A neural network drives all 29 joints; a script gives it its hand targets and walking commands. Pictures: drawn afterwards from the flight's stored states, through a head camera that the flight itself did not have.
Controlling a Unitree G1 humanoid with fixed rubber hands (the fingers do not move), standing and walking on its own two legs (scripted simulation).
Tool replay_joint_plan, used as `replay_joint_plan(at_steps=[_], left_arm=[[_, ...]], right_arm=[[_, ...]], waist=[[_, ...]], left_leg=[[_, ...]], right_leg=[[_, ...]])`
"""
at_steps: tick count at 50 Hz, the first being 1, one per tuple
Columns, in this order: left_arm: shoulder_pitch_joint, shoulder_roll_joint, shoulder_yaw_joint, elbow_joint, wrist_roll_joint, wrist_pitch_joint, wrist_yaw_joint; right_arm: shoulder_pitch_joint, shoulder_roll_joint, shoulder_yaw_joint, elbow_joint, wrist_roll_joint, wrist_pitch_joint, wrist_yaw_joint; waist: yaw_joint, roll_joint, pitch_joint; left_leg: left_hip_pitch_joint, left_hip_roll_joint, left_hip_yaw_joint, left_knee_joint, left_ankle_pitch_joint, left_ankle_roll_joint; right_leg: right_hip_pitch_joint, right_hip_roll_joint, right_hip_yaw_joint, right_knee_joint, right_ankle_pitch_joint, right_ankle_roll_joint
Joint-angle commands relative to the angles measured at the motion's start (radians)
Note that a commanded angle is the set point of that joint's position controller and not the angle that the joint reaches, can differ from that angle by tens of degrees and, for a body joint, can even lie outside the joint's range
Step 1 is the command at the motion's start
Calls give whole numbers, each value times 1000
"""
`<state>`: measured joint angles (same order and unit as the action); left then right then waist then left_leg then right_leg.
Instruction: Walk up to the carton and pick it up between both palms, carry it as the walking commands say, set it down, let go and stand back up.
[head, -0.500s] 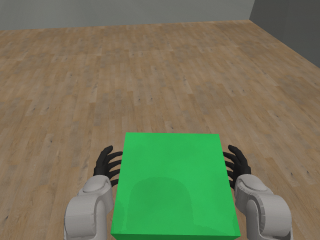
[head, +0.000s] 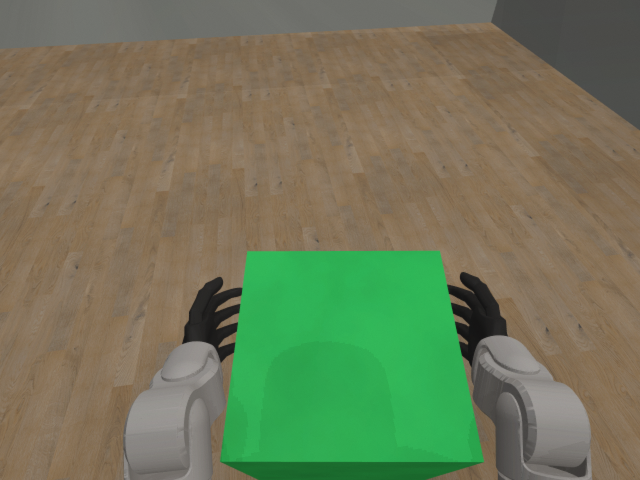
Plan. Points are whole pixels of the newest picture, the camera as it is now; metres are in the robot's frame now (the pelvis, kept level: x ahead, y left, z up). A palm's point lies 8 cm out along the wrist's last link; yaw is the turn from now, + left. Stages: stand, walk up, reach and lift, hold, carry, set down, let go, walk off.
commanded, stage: carry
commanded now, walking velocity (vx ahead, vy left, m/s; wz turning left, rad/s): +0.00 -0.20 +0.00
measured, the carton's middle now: (341, 377) +0.24 +0.00 +0.02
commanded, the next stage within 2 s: none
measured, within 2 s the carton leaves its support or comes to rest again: neither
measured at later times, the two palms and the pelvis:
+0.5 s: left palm (361, 375) +0.20 -0.01 +0.10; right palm out of the picture +0.20 -0.31 +0.10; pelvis -0.04 -0.15 +0.01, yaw +0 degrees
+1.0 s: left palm (532, 406) +0.17 -0.17 +0.10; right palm out of the picture +0.16 -0.47 +0.09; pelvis -0.07 -0.31 +0.01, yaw +0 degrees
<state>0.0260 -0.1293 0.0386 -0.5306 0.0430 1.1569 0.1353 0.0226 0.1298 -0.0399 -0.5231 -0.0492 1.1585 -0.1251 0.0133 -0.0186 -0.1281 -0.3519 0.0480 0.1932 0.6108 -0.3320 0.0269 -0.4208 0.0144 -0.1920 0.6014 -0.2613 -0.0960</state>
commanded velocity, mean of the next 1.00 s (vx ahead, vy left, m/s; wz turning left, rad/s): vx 0.00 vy -0.20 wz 0.00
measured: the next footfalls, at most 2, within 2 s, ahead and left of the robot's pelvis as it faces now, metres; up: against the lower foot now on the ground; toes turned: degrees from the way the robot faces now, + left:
right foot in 0.30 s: +0.03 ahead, -0.24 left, +0.00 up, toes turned -9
left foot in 0.58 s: -0.02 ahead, -0.08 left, +0.00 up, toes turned +11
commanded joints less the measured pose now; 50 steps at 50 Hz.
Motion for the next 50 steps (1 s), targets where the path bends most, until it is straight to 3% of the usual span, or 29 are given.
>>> replay_joint_plan(at_steps=[1,2,4,6,7,11,14,15,16,17,18,19,21,26,28,29,30,31,32,34,36,37,41,44,45,46,47,48,50], left_arm=[[-395,-728,-662,-111,-271,14,-102],[-410,-750,-657,-91,-269,13,-104],[-395,-796,-662,-69,-268,6,-112],[-398,-814,-672,-84,-277,-4,-113],[-397,-811,-672,-93,-278,-8,-110],[-344,-758,-643,-84,-259,2,-95],[-305,-736,-618,-60,-249,13,-94],[-297,-726,-611,-53,-243,16,-96],[-320,-708,-600,-42,-231,13,-99],[-336,-748,-604,-43,-241,7,-100],[-339,-777,-609,-67,-249,3,-103],[-332,-790,-601,-74,-246,-4,-107],[-331,-796,-601,-69,-240,-14,-111],[-339,-786,-619,-79,-245,-16,-110],[-344,-765,-626,-73,-250,-6,-103],[-349,-752,-627,-66,-250,-1,-99],[-356,-743,-627,-59,-244,5,-96],[-387,-736,-662,-107,-261,14,-102],[-411,-761,-663,-96,-267,13,-104],[-405,-809,-670,-78,-267,6,-113],[-405,-831,-681,-91,-274,-5,-114],[-401,-827,-681,-97,-274,-9,-111],[-351,-772,-652,-90,-256,2,-97],[-311,-752,-629,-65,-248,14,-98],[-303,-743,-622,-58,-244,17,-100],[-312,-725,-614,-51,-235,18,-103],[-344,-756,-606,-44,-238,7,-105],[-343,-791,-615,-70,-250,5,-109],[-333,-811,-607,-78,-241,-9,-115]], right_arm=[[-272,723,573,-8,225,-7,99],[-304,733,575,-34,237,-10,103],[-344,764,590,-62,240,-17,108],[-356,776,592,-82,246,-26,112],[-358,772,593,-91,250,-27,113],[-322,725,588,-100,249,-10,104],[-322,709,590,-96,245,2,100],[-317,704,591,-85,240,5,98],[-313,702,599,-86,232,8,95],[-371,709,634,-133,255,10,101],[-378,752,653,-126,273,10,108],[-392,781,667,-120,287,5,112],[-393,801,675,-106,297,-5,118],[-368,760,653,-117,278,-11,107],[-330,739,629,-93,261,-4,104],[-324,736,614,-77,255,-1,103],[-311,721,594,-56,243,2,102],[-279,731,577,-18,231,-7,101],[-308,743,576,-41,246,-10,106],[-345,774,587,-69,245,-19,112],[-355,789,589,-88,249,-27,116],[-355,783,588,-97,253,-28,116],[-318,735,583,-107,251,-9,107],[-321,721,587,-106,246,4,101],[-315,715,588,-96,241,6,99],[-301,715,593,-85,232,10,94],[-375,718,640,-149,256,13,101],[-380,761,653,-135,273,15,108],[-409,811,678,-126,299,2,118]], waist=[[-22,369,-110],[-16,246,-82],[-8,88,-60],[-7,144,-62],[-10,181,-67],[-24,244,-107],[-8,198,-168],[-5,103,-180],[-14,-149,-177],[-3,-297,-162],[-3,-250,-153],[-3,-172,-150],[-4,-138,-156],[-1,-143,-174],[-13,-115,-183],[-20,-64,-184],[-26,94,-161],[-24,360,-101],[-20,257,-68],[-10,105,-46],[-8,152,-54],[-10,190,-62],[-25,255,-101],[-9,205,-160],[-6,113,-174],[-15,-100,-169],[-2,-341,-159],[-4,-292,-145],[-2,-150,-149]], left_leg=[[286,517,-582,-342,303,155],[219,521,-560,-345,330,196],[143,428,-389,-345,168,137],[126,320,-216,-305,266,71],[119,297,-186,-290,314,60],[148,298,-171,-237,443,44],[100,242,-99,-94,394,-18],[36,207,-68,1,273,-47],[-164,112,-5,126,-45,-96],[-227,70,-30,286,-315,-96],[-219,56,-79,423,-356,-78],[-207,42,-95,492,-309,-63],[-195,44,-84,487,-214,-53],[-72,9,-42,179,-145,-26],[58,24,-40,-91,5,-9],[198,98,-102,-243,114,-1],[337,286,-324,-336,84,30],[293,525,-594,-356,269,156],[226,534,-571,-354,327,201],[161,433,-388,-346,209,138],[156,316,-210,-291,336,70],[149,292,-176,-274,387,59],[168,294,-166,-227,494,44],[120,245,-100,-89,429,-19],[59,207,-67,1,301,-50],[-122,129,-23,133,-42,-88],[-225,61,-32,292,-330,-97],[-211,55,-98,448,-373,-78],[-185,41,-113,536,-258,-60]], right_leg=[[-257,-56,121,192,-205,104],[-256,-80,223,375,-228,109],[-230,-100,236,454,-150,124],[-164,-90,171,358,-102,131],[-124,-75,136,300,-101,137],[-14,-34,61,78,-91,142],[193,-32,10,-197,22,122],[275,-101,75,-277,98,112],[355,-296,304,-274,395,36],[314,-353,374,-258,537,-68],[272,-346,335,-218,590,-111],[242,-316,268,-199,557,-109],[229,-264,203,-192,426,-86],[217,-266,262,-212,312,-104],[184,-242,250,-176,285,-74],[91,-208,214,-120,245,-23],[-102,-144,171,2,146,35],[-245,-54,124,175,-188,106],[-249,-78,226,369,-225,113],[-229,-96,244,460,-149,126],[-168,-86,183,369,-95,134],[-126,-72,146,311,-95,140],[-15,-35,69,95,-88,145],[189,-29,12,-187,26,126],[274,-91,63,-271,104,117],[359,-273,277,-301,350,61],[334,-368,395,-275,555,-59],[286,-355,351,-227,621,-111],[236,-284,213,-197,500,-93]])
